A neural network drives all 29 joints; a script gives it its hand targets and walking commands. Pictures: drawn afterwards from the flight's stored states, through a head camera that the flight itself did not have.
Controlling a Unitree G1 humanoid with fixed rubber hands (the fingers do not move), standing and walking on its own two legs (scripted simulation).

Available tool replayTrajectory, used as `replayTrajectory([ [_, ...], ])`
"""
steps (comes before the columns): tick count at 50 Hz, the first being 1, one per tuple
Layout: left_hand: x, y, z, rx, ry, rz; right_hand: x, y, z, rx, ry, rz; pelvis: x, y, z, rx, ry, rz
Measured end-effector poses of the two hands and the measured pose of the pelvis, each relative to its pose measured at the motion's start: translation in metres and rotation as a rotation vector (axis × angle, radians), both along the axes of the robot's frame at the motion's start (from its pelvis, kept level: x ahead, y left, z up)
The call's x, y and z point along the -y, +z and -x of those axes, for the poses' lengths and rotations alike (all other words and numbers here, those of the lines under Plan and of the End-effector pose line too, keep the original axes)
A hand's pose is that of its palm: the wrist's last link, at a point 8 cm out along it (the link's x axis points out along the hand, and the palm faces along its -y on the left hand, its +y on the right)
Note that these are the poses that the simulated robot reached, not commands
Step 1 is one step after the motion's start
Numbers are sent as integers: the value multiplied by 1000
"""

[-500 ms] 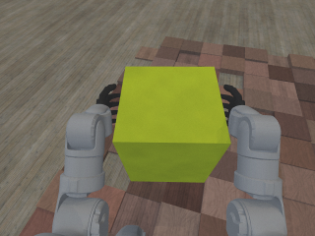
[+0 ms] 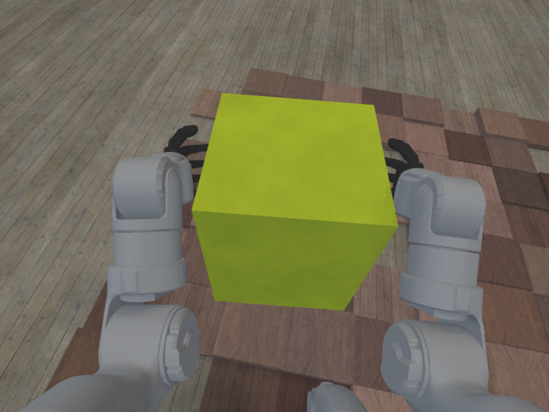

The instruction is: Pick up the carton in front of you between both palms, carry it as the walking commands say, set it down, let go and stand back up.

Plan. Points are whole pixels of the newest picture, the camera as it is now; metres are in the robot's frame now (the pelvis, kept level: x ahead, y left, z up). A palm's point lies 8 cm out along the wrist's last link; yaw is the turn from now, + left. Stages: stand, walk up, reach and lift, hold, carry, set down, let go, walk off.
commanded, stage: carry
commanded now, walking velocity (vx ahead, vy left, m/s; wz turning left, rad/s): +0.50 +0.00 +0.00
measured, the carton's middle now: (287, 210) +0.38 -0.01 +0.06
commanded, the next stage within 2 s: none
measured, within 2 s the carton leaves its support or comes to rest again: neither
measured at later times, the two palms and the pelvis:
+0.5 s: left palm (179, 32) +0.74 +0.21 +0.13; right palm (331, 35) +0.77 -0.09 +0.14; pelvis +0.39 +0.02 +0.01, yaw +1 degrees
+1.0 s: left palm out of the picture +1.11 +0.16 +0.20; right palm out of the picture +1.13 -0.13 +0.20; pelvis +0.74 +0.01 +0.01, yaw +0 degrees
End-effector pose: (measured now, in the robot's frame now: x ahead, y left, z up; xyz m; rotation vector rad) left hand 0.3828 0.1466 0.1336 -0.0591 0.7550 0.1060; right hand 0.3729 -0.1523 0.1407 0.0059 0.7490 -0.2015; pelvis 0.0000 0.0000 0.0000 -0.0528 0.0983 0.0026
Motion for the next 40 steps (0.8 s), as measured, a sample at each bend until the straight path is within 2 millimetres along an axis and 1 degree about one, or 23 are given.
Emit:
replayTrajectory([
  [4,-3,-4,-57,66,22,12,-3,-4,-60,68,-3,-16,0,-3,-55,-11,13,-7],
  [8,-2,-2,-120,139,41,5,-1,-6,-128,141,11,-32,4,-14,-120,-10,23,-26],
  [10,0,-3,-152,132,44,-17,0,-11,-163,133,17,-50,4,-12,-154,-4,13,9],
  [12,-2,-7,-181,104,52,-30,-2,-14,-197,104,36,-50,7,-7,-182,-10,10,21],
  [14,-9,-14,-202,70,69,-36,-10,-16,-229,71,62,-42,9,0,-207,-8,5,13],
  [16,-20,-20,-220,37,95,-35,-21,-17,-259,39,85,-45,9,8,-235,-1,12,2],
  [18,-32,-21,-239,20,126,-30,-34,-17,-287,22,105,-52,6,14,-266,1,20,-11],
  [20,-43,-17,-264,22,148,-28,-45,-15,-316,24,122,-55,1,18,-298,2,23,-23],
  [22,-53,-11,-296,39,152,-27,-55,-11,-347,40,130,-50,-8,18,-333,4,24,-29],
  [25,-60,-2,-356,86,115,-25,-61,-4,-393,88,114,-24,-24,12,-387,20,12,-61],
  [27,-58,5,-395,91,70,-28,-57,1,-418,93,87,-7,-32,16,-415,18,8,-67],
  [30,-45,20,-449,86,5,-27,-44,11,-450,86,31,5,-40,28,-452,4,4,-50],
  [34,-21,47,-516,129,-54,-3,-21,39,-495,131,-49,-5,-45,43,-501,-17,-4,-26],
  [37,-6,66,-562,175,-67,10,-7,60,-537,179,-81,-16,-43,45,-543,-24,-9,-28],
  [40,3,78,-607,208,-61,-1,2,72,-586,211,-74,-27,-36,38,-592,-12,-12,-57],
])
